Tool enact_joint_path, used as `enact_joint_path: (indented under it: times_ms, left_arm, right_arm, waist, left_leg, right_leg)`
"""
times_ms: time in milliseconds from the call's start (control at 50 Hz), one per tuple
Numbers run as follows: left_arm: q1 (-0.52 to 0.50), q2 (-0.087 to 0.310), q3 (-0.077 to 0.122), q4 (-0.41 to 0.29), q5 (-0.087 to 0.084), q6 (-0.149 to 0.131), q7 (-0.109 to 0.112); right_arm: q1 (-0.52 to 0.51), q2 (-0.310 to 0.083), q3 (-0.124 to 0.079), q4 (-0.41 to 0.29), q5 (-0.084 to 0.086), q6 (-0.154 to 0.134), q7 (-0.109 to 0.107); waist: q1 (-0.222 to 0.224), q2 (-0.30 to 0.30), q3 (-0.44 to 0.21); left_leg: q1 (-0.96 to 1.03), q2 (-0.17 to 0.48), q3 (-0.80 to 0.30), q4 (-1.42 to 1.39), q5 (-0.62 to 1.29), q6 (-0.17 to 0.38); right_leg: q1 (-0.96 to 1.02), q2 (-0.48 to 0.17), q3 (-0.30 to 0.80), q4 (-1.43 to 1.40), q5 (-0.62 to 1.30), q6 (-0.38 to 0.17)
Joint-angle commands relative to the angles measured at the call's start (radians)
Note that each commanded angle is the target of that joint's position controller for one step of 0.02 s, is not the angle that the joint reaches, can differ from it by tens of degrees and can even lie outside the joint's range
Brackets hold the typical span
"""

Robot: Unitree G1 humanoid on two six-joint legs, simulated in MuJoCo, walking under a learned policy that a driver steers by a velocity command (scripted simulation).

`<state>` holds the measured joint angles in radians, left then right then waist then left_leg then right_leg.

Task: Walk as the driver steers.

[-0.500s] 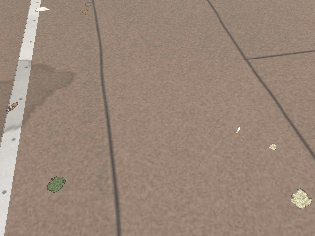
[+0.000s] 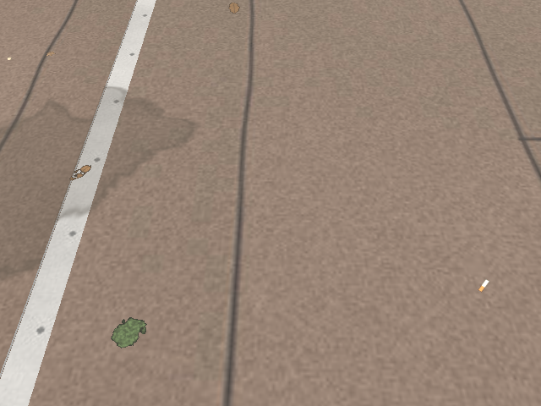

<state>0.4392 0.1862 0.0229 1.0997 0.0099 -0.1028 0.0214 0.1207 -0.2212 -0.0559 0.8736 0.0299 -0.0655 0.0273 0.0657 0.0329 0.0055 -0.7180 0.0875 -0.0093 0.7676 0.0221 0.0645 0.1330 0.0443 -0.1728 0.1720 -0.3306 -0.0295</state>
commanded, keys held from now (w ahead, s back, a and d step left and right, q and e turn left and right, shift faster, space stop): w+q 0.36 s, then w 0.22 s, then w+e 0.42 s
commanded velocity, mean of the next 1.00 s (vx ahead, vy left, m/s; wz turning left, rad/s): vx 0.49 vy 0.00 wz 0.17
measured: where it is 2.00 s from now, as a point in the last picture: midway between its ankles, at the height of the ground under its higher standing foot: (280, 229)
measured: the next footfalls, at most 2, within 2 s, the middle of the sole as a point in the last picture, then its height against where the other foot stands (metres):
left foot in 0.14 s outside the picture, level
right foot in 0.64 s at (307, 371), level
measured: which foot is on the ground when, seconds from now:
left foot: up 0.00-0.12, down 0.14-0.64, up 0.66-1.00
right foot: down 0.00-0.12, up 0.14-0.62, down 0.64-1.00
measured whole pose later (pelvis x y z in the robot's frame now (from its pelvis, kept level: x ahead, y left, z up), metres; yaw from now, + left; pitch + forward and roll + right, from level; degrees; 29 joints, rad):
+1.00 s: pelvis +0.58 +0.08 +0.01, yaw +8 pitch +3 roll +0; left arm 0.40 0.26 0.06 0.81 -0.03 -0.07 0.00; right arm 0.06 -0.26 -0.04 0.69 0.00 -0.10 0.00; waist 0.09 0.03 0.02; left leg -0.61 0.05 -0.10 0.60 -0.03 -0.04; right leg -0.13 0.09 0.12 0.31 -0.22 -0.06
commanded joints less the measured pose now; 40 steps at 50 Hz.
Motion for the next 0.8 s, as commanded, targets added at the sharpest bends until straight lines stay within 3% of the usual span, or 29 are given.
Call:
enact_joint_path:
  times_ms: [20,80,100,120,140,160,180,200,220,240,260,300,360,440,520,580,620,640,660,680,700,720,740,760,780,800]
  left_arm:
    - [0.040,0.172,0.031,-0.035,-0.011,0.001,0.010]
    - [0.005,0.214,0.041,-0.064,-0.009,0.020,0.019]
    - [-0.015,0.229,0.046,-0.078,-0.004,0.031,0.023]
    - [-0.047,0.242,0.048,-0.099,-0.006,0.036,0.023]
    - [-0.056,0.237,0.042,-0.129,-0.003,0.028,0.019]
    - [0.071,0.057,-0.007,-0.172,0.011,-0.004,-0.010]
    - [-0.046,0.137,0.008,-0.205,-0.032,-0.058,-0.027]
    - [-0.153,0.190,0.025,-0.251,-0.066,-0.079,-0.030]
    - [-0.186,0.194,0.026,-0.264,-0.056,-0.086,-0.022]
    - [-0.184,0.199,0.037,-0.255,-0.037,-0.078,-0.012]
    - [-0.150,0.203,0.046,-0.255,-0.027,-0.059,-0.009]
    - [-0.138,0.179,0.050,-0.276,-0.009,-0.029,-0.007]
    - [-0.259,0.163,0.047,-0.334,0.013,-0.012,0.004]
    - [-0.406,0.126,0.030,-0.370,0.002,-0.021,-0.006]
    - [-0.502,0.157,0.032,-0.412,-0.012,-0.036,-0.028]
    - [-0.508,0.187,0.039,-0.433,-0.012,-0.050,-0.044]
    - [-0.377,0.216,0.054,-0.400,-0.014,-0.054,-0.044]
    - [-0.229,0.255,0.070,-0.364,-0.008,-0.054,-0.040]
    - [-0.057,0.319,0.084,-0.342,-0.002,-0.049,-0.040]
    - [0.002,0.350,0.098,-0.303,-0.011,-0.034,-0.053]
    - [-0.018,0.255,0.074,-0.313,-0.038,-0.028,-0.056]
    - [-0.098,0.213,0.061,-0.338,-0.034,-0.019,-0.052]
    - [-0.147,0.208,0.056,-0.356,-0.019,-0.011,-0.053]
    - [-0.169,0.199,0.053,-0.365,-0.014,-0.007,-0.053]
    - [-0.174,0.193,0.049,-0.368,-0.007,-0.005,-0.052]
    - [-0.172,0.191,0.050,-0.368,-0.011,-0.003,-0.050]
  right_arm:
    - [-0.174,-0.013,0.013,-0.124,-0.001,-0.016,0.026]
    - [-0.121,-0.065,-0.012,-0.146,0.001,-0.017,0.045]
    - [-0.016,-0.105,-0.032,-0.128,0.004,-0.015,0.048]
    - [0.137,-0.163,-0.063,-0.090,0.005,-0.010,0.046]
    - [0.274,-0.239,-0.095,-0.064,0.002,0.002,0.025]
    - [0.267,-0.321,-0.102,-0.073,-0.009,0.000,0.015]
    - [0.316,-0.249,-0.083,-0.072,-0.021,-0.006,0.010]
    - [0.266,-0.199,-0.070,-0.067,-0.026,-0.017,0.007]
    - [0.170,-0.164,-0.058,-0.090,-0.017,-0.027,0.010]
    - [0.092,-0.137,-0.048,-0.114,-0.020,-0.031,0.014]
    - [0.054,-0.124,-0.041,-0.130,-0.029,-0.033,0.013]
    - [0.054,-0.135,-0.041,-0.133,-0.019,-0.033,0.005]
    - [0.112,-0.181,-0.052,-0.128,-0.017,-0.033,-0.019]
    - [0.198,-0.172,-0.046,-0.106,-0.010,-0.025,-0.032]
    - [0.266,-0.172,-0.041,-0.074,-0.010,-0.022,-0.031]
    - [0.285,-0.188,-0.044,-0.068,-0.016,-0.009,-0.038]
    - [0.247,-0.197,-0.043,-0.077,-0.020,0.000,-0.041]
    - [0.228,-0.175,-0.031,-0.091,-0.028,-0.001,-0.039]
    - [0.259,-0.136,-0.014,-0.109,-0.047,-0.008,-0.039]
    - [0.383,-0.076,0.003,-0.101,-0.022,-0.027,-0.029]
    - [0.310,-0.166,-0.007,-0.107,-0.009,-0.040,-0.026]
    - [0.186,-0.194,-0.015,-0.137,-0.001,-0.050,-0.021]
    - [0.124,-0.179,-0.011,-0.152,-0.015,-0.057,-0.021]
    - [0.108,-0.169,-0.015,-0.161,-0.034,-0.062,-0.022]
    - [0.122,-0.156,-0.016,-0.168,-0.043,-0.061,-0.021]
    - [0.134,-0.141,-0.015,-0.171,-0.044,-0.058,-0.022]
  waist:
    - [0.000,-0.069,0.165]
    - [-0.074,-0.135,0.068]
    - [-0.135,-0.163,-0.001]
    - [-0.219,-0.161,-0.089]
    - [-0.277,-0.076,-0.168]
    - [-0.131,0.196,-0.295]
    - [-0.199,0.118,-0.388]
    - [-0.192,0.090,-0.222]
    - [-0.137,-0.025,-0.131]
    - [-0.088,-0.080,-0.080]
    - [-0.048,-0.073,-0.065]
    - [-0.018,-0.046,-0.037]
    - [-0.045,-0.013,0.003]
    - [-0.122,0.033,0.004]
    - [-0.164,0.053,0.016]
    - [-0.147,0.069,0.012]
    - [-0.072,0.087,-0.047]
    - [-0.007,0.067,-0.164]
    - [0.033,-0.070,-0.315]
    - [-0.016,-0.372,-0.372]
    - [0.013,-0.251,-0.272]
    - [0.017,-0.151,-0.122]
    - [-0.002,-0.055,-0.052]
    - [-0.028,-0.025,-0.020]
    - [-0.055,-0.049,-0.031]
    - [-0.067,-0.077,-0.039]
  left_leg:
    - [-0.011,-0.019,0.062,-0.099,0.009,0.025]
    - [0.150,-0.105,0.142,-0.108,-0.109,0.082]
    - [0.279,-0.143,0.156,-0.101,-0.148,0.105]
    - [0.504,-0.176,0.146,-0.157,-0.121,0.138]
    - [0.789,-0.083,-0.050,-0.209,-0.167,0.183]
    - [1.119,0.212,-0.655,-0.295,-0.304,0.386]
    - [1.150,0.251,-0.871,-0.472,-0.384,0.401]
    - [1.043,0.215,-0.712,-0.494,-0.327,0.330]
    - [0.864,0.169,-0.570,-0.503,-0.210,0.290]
    - [0.706,0.126,-0.465,-0.515,-0.102,0.262]
    - [0.601,0.094,-0.398,-0.537,-0.043,0.252]
    - [0.486,0.066,-0.334,-0.565,0.015,0.252]
    - [0.397,0.022,-0.257,-0.582,0.049,0.242]
    - [0.425,-0.022,-0.191,-0.556,-0.034,0.169]
    - [0.568,0.046,-0.261,-0.498,-0.060,0.161]
    - [0.704,0.104,-0.324,-0.426,0.044,0.148]
    - [0.742,0.079,-0.276,-0.308,0.329,0.117]
    - [0.683,0.030,-0.219,-0.129,0.402,0.090]
    - [0.471,-0.060,-0.144,0.177,0.151,0.046]
    - [0.100,-0.190,-0.084,0.461,-0.528,-0.026]
    - [-0.046,-0.123,-0.147,0.543,-0.559,-0.013]
    - [-0.094,-0.079,-0.122,0.535,-0.461,-0.009]
    - [-0.067,-0.050,-0.099,0.487,-0.394,-0.011]
    - [-0.034,-0.027,-0.092,0.415,-0.352,-0.019]
    - [0.023,-0.010,-0.090,0.360,-0.330,-0.028]
    - [0.054,-0.008,-0.080,0.307,-0.325,-0.041]
  right_leg:
    - [-0.096,-0.297,0.024,-0.038,0.548,-0.100]
    - [-0.010,-0.318,-0.028,0.167,1.073,-0.072]
    - [-0.015,-0.318,-0.036,0.319,1.202,-0.064]
    - [-0.091,-0.295,-0.041,0.529,1.189,-0.045]
    - [-0.327,-0.243,-0.038,0.825,0.899,-0.008]
    - [-0.755,-0.022,0.063,1.234,-0.176,0.045]
    - [-0.861,-0.001,0.287,1.352,-0.221,0.017]
    - [-0.951,-0.059,0.294,1.320,-0.133,-0.014]
    - [-0.911,-0.109,0.288,1.223,-0.041,-0.023]
    - [-0.837,-0.139,0.276,1.143,-0.005,-0.015]
    - [-0.758,-0.164,0.284,1.098,0.012,-0.005]
    - [-0.707,-0.181,0.264,0.994,0.022,0.028]
    - [-0.723,-0.160,0.225,0.790,0.173,0.077]
    - [-0.666,-0.106,0.197,0.451,0.462,0.071]
    - [-0.697,-0.092,0.208,0.352,0.456,0.039]
    - [-0.711,-0.076,0.202,0.305,0.310,-0.004]
    - [-0.552,-0.038,0.154,0.256,0.282,-0.055]
    - [-0.327,-0.085,0.200,0.290,0.338,-0.107]
    - [-0.019,-0.256,0.441,0.323,0.385,-0.206]
    - [0.248,-0.421,0.869,0.194,0.171,-0.344]
    - [0.220,-0.398,0.926,0.133,-0.044,-0.303]
    - [0.080,-0.359,0.787,0.113,-0.013,-0.257]
    - [-0.051,-0.316,0.691,0.091,0.109,-0.243]
    - [-0.134,-0.284,0.638,0.074,0.223,-0.240]
    - [-0.181,-0.254,0.595,0.059,0.300,-0.236]
    - [-0.207,-0.232,0.562,0.046,0.344,-0.238]
Velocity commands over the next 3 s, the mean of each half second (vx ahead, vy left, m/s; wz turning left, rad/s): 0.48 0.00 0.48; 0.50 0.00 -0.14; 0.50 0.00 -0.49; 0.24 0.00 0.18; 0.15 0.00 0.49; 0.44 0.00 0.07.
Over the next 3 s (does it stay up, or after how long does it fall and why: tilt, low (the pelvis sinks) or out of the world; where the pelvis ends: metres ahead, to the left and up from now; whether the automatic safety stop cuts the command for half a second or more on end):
stays up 1.26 0.17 -0.01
